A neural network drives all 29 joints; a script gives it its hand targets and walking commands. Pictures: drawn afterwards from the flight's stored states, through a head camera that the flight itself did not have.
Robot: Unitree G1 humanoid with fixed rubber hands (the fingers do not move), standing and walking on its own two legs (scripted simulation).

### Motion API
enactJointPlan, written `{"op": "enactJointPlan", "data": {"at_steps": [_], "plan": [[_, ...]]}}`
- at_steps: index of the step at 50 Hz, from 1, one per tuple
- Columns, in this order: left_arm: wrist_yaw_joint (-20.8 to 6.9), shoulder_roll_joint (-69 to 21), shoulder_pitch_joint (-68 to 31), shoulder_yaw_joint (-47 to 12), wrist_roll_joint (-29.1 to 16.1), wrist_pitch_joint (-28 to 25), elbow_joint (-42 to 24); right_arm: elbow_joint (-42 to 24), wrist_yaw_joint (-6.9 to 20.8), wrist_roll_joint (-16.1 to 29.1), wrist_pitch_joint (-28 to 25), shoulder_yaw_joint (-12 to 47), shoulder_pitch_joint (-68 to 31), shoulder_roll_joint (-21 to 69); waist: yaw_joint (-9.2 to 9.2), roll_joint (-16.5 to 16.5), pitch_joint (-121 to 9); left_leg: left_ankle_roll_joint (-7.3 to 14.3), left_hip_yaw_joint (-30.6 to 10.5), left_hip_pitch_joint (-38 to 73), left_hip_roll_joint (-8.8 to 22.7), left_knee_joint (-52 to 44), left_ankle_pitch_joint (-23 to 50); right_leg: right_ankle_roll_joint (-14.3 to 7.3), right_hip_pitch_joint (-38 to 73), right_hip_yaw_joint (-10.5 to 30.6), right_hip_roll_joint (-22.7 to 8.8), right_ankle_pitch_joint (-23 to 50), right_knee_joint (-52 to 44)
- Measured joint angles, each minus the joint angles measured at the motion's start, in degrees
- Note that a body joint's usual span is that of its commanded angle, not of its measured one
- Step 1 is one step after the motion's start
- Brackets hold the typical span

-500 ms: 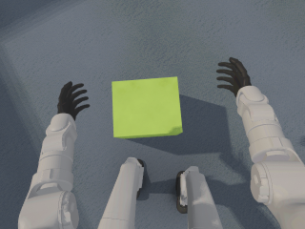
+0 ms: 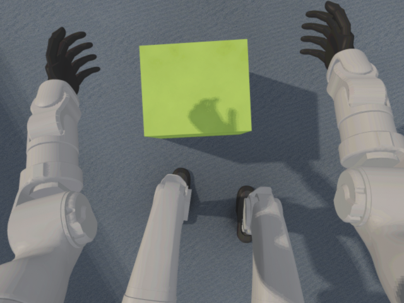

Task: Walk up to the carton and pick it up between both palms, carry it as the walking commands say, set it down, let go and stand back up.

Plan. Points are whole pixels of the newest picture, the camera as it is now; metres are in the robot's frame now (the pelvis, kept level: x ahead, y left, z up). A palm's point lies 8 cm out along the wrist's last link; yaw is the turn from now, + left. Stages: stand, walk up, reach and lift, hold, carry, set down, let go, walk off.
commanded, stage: reach and lift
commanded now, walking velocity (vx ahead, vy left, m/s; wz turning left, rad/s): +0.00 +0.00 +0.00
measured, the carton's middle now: (197, 97) +0.50 +0.09 -0.47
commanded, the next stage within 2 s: none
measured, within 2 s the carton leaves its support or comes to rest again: neither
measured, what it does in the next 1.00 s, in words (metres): lowers itself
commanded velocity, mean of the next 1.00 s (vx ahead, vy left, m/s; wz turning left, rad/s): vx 0.00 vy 0.00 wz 0.00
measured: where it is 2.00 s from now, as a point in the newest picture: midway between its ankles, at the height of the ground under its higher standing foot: (211, 215)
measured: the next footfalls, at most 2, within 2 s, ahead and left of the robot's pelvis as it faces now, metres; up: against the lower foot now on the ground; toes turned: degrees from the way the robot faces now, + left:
none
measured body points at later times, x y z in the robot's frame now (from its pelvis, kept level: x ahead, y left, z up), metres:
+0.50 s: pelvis -0.02 +0.00 -0.11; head +0.36 +0.03 +0.11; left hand +0.46 +0.28 -0.30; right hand +0.53 -0.15 -0.30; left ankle +0.12 +0.13 -0.56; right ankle +0.07 -0.13 -0.56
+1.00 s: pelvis -0.04 +0.01 -0.21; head +0.33 +0.04 +0.02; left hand +0.46 +0.29 -0.40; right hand +0.54 -0.15 -0.39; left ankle +0.11 +0.13 -0.56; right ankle +0.07 -0.13 -0.56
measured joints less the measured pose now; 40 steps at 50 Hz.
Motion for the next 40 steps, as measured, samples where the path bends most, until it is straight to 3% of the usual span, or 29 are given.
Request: {"op": "enactJointPlan", "data": {"at_steps": [8, 17, 20, 26, 33, 40], "plan": [[2.02, -0.58, -6.41, -0.97, -1.21, 1.3, -0.6, -1.41, 0.48, -0.64, 0.58, -0.44, -5.83, -2.27, 0.21, 0.47, 6.16, 0.13, 0.08, -8.25, -0.16, 9.5, -2.2, 0.61, -7.84, 0.0, 0.35, -2.4, 9.26], [5.43, 2.94, -11.4, -3.32, -5.63, 0.89, -11.6, -14.17, -2.37, 6.02, 0.4, 4.93, -9.42, -7.15, -0.34, 0.03, 31.75, -0.23, -0.17, -2.62, -0.05, 19.88, -6.85, 0.55, -1.87, -0.24, 1.15, -7.1, 19.36], [6.65, 3.47, -10.43, -4.57, -7.38, 1.9, -13.41, -15.57, -3.47, 7.91, 0.78, 6.56, -8.29, -7.15, -0.25, 0.14, 32.25, -0.49, -0.75, -5.72, -0.26, 23.7, -7.82, 0.48, -4.6, -0.8, 1.28, -8.27, 22.97], [7.67, 1.67, -10.39, -6.28, -8.46, 2.77, -11.69, -13.41, -4.56, 7.91, 0.92, 6.54, -7.15, -5.6, 1.26, 1.38, 31.69, -0.87, -1.39, -8.92, -0.28, 30.6, -6.77, 0.58, -7.74, -1.32, 1.89, -9.79, 29.73], [8.24, 3.05, -17.18, -6.94, -8.53, 0.77, -0.26, -2.74, -4.94, 7.32, -0.78, 8.09, -14.77, -7.26, 0.84, 2.71, 31.35, -0.56, 0.01, -14.41, -0.58, 35.56, -7.5, 1.17, -13.46, -0.36, 1.38, -8.68, 35.69], [9.35, 3.82, -20.79, -9.87, -10.83, -0.88, 7.67, 5.76, -4.66, 10.45, -2.33, 11.2, -18.76, -9.35, 0.46, 2.33, 31.61, -0.11, 0.6, -19.62, -0.66, 40.11, -6.02, 1.82, -18.51, 0.0, 1.25, -7.76, 40.68]]}}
